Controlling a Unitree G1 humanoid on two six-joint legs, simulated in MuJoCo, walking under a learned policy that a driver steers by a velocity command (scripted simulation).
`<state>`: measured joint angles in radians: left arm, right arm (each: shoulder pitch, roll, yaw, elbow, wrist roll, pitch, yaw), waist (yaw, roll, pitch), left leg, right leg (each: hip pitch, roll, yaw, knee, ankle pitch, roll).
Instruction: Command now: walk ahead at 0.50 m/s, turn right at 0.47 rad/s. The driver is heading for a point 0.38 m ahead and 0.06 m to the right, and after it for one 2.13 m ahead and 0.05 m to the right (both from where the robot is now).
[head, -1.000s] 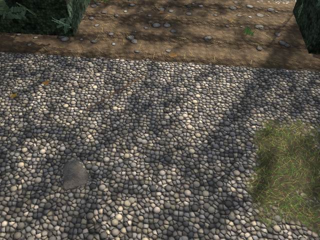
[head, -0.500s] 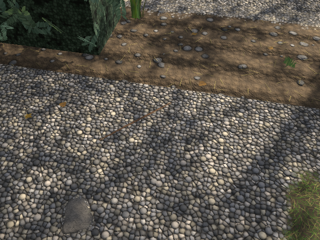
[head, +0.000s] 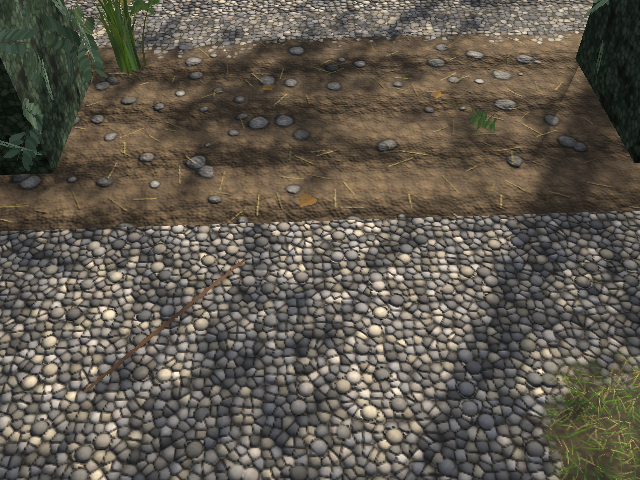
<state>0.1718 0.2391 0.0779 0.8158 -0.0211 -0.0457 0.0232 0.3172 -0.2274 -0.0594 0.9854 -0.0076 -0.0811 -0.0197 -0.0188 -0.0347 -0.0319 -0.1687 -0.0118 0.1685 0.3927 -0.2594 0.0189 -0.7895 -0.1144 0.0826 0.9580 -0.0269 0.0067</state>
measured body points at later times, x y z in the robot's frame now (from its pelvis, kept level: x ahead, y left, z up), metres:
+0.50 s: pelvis +0.26 -0.12 +0.01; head +0.28 -0.14 +0.46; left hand +0.35 +0.14 -0.11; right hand +0.37 -0.40 -0.11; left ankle +0.46 +0.04 -0.66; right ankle +0.20 -0.17 -0.74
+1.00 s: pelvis +0.55 -0.11 +0.01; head +0.58 -0.11 +0.46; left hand +0.70 +0.17 -0.09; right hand +0.64 -0.37 -0.12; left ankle +0.53 -0.04 -0.74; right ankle +0.69 -0.29 -0.67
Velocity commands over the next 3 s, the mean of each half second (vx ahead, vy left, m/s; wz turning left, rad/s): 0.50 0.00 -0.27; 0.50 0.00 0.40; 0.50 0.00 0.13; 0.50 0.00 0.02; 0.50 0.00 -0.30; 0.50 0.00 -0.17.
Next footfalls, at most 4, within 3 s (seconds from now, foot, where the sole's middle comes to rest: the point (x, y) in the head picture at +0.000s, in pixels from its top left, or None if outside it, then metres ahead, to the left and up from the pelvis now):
0.18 right None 0.23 -0.18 -0.77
0.74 left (357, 456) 0.57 -0.04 -0.77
1.20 right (426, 334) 0.87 -0.23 -0.77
1.74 left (309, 260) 1.11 0.06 -0.77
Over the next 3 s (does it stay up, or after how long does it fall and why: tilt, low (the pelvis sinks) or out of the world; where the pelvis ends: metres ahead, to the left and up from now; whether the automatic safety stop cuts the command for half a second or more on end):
stays up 1.66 -0.01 0.01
